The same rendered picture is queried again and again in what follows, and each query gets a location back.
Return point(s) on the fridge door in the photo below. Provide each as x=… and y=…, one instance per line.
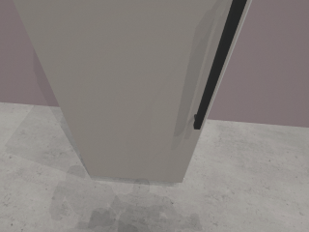
x=129, y=76

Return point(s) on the handle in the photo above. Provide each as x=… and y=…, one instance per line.
x=225, y=42

